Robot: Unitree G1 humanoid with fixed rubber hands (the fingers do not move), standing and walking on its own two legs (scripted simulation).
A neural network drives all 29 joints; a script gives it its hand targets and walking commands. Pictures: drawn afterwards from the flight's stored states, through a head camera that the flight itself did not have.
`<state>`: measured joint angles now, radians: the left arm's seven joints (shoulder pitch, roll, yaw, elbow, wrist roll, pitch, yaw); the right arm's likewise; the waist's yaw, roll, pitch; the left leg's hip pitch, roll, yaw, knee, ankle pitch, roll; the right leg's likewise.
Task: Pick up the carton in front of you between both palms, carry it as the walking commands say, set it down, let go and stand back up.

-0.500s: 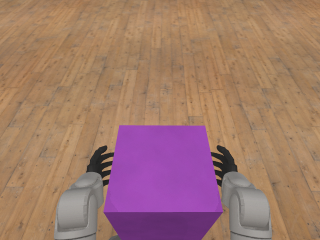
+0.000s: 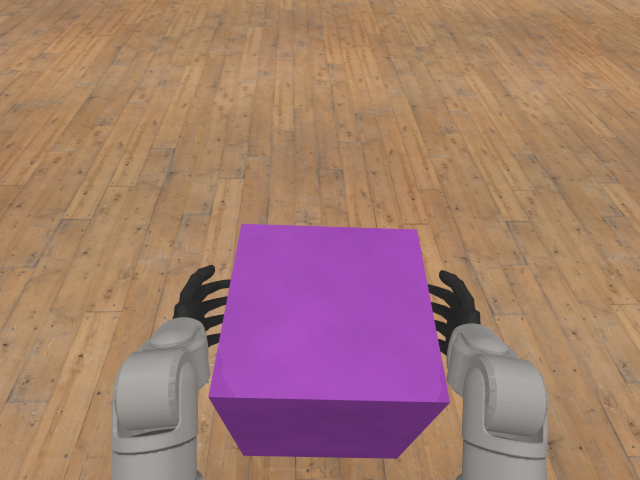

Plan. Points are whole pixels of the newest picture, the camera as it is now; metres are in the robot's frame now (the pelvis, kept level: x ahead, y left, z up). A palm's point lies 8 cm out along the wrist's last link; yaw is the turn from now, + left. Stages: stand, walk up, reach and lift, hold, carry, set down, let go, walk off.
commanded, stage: carry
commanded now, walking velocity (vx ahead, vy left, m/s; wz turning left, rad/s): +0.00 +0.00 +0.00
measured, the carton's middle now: (324, 349) +0.29 +0.00 +0.01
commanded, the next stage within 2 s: hold in 1.90 s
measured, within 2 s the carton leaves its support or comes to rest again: neither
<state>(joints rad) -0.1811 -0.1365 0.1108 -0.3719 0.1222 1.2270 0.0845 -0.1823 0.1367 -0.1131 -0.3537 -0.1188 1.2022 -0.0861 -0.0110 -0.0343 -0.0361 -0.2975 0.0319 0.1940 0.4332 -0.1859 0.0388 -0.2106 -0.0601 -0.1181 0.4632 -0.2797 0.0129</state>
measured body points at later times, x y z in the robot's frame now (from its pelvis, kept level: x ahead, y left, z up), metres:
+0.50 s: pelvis +0.04 -0.01 -0.01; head +0.03 +0.00 +0.44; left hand +0.31 +0.14 +0.07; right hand +0.31 -0.16 +0.07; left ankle +0.03 +0.10 -0.74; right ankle -0.04 -0.11 -0.74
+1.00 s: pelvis +0.00 -0.01 -0.01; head -0.03 +0.00 +0.44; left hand +0.27 +0.14 +0.05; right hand +0.27 -0.16 +0.06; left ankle +0.03 +0.10 -0.74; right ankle -0.04 -0.11 -0.74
